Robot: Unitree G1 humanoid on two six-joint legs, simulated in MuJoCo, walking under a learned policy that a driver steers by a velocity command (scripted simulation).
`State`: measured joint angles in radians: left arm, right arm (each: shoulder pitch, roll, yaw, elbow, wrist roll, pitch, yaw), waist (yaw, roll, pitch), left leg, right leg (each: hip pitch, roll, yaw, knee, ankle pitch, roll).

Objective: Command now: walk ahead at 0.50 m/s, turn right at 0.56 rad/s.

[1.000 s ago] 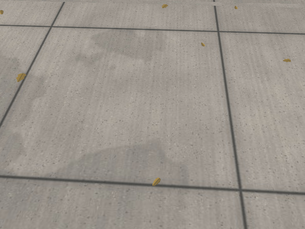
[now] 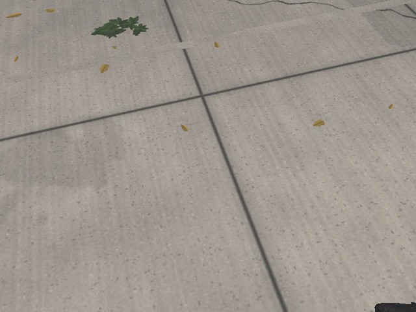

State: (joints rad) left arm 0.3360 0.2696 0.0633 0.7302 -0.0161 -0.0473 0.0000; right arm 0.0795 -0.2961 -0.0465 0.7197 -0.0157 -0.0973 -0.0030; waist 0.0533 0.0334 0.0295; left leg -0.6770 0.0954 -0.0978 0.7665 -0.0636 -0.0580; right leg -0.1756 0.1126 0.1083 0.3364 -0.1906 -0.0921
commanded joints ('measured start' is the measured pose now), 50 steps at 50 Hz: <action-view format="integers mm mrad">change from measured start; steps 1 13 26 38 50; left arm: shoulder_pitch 5 -2 -232 -129 -213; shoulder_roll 180 181 48 199 99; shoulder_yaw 50 33 10 61 6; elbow -58 -100 -183 -219 -118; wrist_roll -7 -16 7 3 57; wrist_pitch -8 5 14 30 30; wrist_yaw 15 17 -32 -21 -3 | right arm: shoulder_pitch -98 207 132 128 108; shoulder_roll -46 -105 -150 -152 -79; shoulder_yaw -7 -49 -55 -32 -8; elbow -81 -40 43 -17 14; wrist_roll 11 15 15 25 19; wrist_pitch -16 -15 7 38 99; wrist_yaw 8 7 -12 -6 -20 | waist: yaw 12 -137 -105 -25 -51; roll -113 82 34 -52 -160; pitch -34 -137 16 -261 -135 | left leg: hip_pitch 156 816 565 -31 396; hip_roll -76 267 117 -41 -18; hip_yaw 53 -456 208 0 62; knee -171 -470 -550 564 -32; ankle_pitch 162 -398 366 -437 -186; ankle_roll -11 257 203 1 0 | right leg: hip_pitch -93 -630 -439 206 -203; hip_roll -193 -134 -186 -365 -280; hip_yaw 151 47 -113 347 99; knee -95 979 401 46 -35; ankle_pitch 163 -251 232 386 5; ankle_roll -129 77 98 -242 -132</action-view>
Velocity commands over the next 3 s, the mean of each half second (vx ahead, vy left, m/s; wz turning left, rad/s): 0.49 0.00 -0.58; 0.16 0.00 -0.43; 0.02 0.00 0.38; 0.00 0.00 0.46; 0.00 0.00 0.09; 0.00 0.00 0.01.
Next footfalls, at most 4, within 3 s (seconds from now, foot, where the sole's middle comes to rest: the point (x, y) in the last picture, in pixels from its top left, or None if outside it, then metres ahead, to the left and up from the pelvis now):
0.18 left None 0.29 0.14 -0.78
0.68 right None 0.47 -0.17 -0.78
1.06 left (223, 278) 0.57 0.05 -0.78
1.60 left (210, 288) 0.53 0.09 -0.78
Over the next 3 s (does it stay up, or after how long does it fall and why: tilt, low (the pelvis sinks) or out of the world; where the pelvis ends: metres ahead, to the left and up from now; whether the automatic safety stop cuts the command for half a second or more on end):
stays up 0.49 -0.04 -0.01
